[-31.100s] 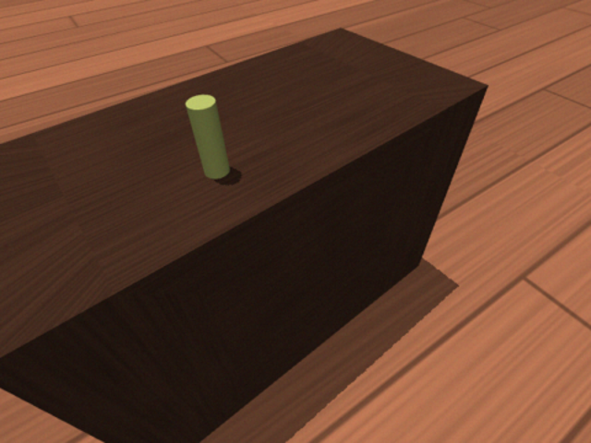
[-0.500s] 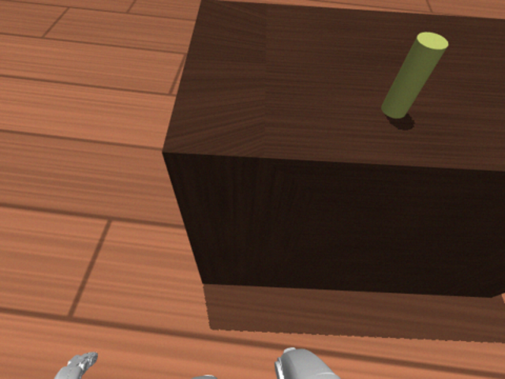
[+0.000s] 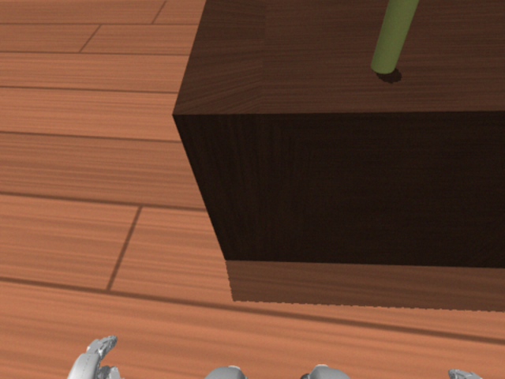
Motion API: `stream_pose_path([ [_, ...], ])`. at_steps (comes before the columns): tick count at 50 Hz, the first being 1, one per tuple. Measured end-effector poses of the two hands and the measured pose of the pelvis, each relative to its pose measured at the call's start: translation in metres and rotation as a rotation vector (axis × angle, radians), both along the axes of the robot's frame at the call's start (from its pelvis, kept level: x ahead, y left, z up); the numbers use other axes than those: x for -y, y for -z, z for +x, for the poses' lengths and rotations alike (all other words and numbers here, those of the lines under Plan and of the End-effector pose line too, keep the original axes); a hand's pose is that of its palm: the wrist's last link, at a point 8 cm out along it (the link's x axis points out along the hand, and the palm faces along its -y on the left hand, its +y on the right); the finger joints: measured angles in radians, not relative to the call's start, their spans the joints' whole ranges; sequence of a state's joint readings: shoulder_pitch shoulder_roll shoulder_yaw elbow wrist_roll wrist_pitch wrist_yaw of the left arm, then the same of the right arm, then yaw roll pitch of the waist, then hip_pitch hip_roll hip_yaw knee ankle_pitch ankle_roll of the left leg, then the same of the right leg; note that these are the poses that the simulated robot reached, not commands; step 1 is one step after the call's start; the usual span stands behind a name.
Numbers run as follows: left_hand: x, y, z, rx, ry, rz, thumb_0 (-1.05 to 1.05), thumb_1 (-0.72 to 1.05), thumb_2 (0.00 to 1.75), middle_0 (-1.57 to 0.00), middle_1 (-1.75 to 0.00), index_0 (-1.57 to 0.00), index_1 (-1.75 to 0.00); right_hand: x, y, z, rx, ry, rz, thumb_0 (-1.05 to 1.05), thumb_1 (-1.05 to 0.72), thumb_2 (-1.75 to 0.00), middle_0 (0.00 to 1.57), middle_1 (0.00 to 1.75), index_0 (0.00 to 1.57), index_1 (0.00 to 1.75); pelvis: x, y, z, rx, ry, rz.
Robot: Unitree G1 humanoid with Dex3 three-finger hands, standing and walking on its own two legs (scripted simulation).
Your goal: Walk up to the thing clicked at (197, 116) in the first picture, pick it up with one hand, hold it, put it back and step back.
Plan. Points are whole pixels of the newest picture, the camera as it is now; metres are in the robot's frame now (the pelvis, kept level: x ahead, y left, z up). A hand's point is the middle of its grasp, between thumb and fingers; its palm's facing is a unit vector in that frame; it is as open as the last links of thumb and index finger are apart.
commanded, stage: step back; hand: right
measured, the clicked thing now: (393, 33) +0.73 -0.25 +0.12
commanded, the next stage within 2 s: none
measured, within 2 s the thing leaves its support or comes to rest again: neither
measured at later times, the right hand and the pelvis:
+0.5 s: hand out of the picture -0.04 -0.30 -0.15, palm faces +0.02 +0.92 -0.39, open 7.4 cm; pelvis -0.17 -0.02 -0.01, yaw -4 degrees
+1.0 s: hand out of the picture -0.23 -0.29 -0.14, palm faces -0.08 +0.92 -0.39, open 7.4 cm; pelvis -0.33 -0.03 +0.00, yaw +1 degrees
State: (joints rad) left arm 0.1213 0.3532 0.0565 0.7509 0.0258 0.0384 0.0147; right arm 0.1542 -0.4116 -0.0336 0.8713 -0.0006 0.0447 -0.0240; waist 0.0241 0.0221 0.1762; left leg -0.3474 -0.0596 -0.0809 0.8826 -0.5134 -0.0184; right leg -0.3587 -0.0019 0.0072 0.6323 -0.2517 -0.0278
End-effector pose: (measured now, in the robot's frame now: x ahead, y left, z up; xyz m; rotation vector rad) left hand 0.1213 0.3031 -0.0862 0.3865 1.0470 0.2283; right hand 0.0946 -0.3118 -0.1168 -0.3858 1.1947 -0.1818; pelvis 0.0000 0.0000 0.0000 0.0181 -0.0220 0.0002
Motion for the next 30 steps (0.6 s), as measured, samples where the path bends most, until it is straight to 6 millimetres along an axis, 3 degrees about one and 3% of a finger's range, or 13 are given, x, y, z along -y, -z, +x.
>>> stream_pose_path([
  [6,-0.018,0.022,-0.040,-0.014,-0.018,-0.035,0.00,0.90,0.90,-0.20,-0.30,-0.20,-0.30,-0.015,-0.008,-0.042,0.004,-0.020,-0.022,0.01,-0.90,-0.90,0.20,0.30,0.21,0.30,-0.013,0.008,-0.039,0.025,-0.010,0.005],
  [10,-0.021,0.024,-0.074,-0.064,-0.046,-0.052,0.00,0.90,0.90,-0.20,-0.30,-0.20,-0.30,-0.018,-0.023,-0.071,0.010,-0.007,-0.030,0.01,-0.90,-0.90,0.20,0.30,0.21,0.30,-0.012,-0.002,-0.060,0.021,0.000,-0.024],
  [15,-0.020,0.025,-0.125,-0.129,-0.044,-0.052,0.00,0.90,0.90,-0.20,-0.30,-0.20,-0.30,-0.012,-0.034,-0.091,0.050,0.004,-0.041,0.01,-0.90,-0.90,0.20,0.30,0.21,0.30,-0.007,-0.007,-0.090,0.009,0.033,-0.036],
  [19,-0.012,0.028,-0.164,-0.189,-0.027,-0.037,0.00,0.90,0.90,-0.20,-0.30,-0.20,-0.30,-0.001,-0.032,-0.106,0.106,0.006,-0.036,0.01,-0.90,-0.90,0.20,0.30,0.21,0.30,0.002,-0.003,-0.118,0.009,0.063,-0.034],
  [23,0.002,0.031,-0.198,-0.201,-0.011,-0.013,0.00,0.90,0.90,-0.20,-0.30,-0.20,-0.30,0.018,-0.017,-0.129,0.138,0.012,-0.017,0.01,-0.90,-0.90,0.20,0.30,0.21,0.30,0.017,0.009,-0.150,0.012,0.091,-0.024],
  [30,0.026,0.007,-0.254,-0.189,-0.033,0.000,0.01,0.90,0.90,-0.20,-0.30,-0.20,-0.30,0.035,-0.007,-0.189,0.085,0.059,0.016,0.01,-0.90,-0.90,0.20,0.30,0.21,0.30,0.030,-0.002,-0.193,0.013,0.068,0.016],
])
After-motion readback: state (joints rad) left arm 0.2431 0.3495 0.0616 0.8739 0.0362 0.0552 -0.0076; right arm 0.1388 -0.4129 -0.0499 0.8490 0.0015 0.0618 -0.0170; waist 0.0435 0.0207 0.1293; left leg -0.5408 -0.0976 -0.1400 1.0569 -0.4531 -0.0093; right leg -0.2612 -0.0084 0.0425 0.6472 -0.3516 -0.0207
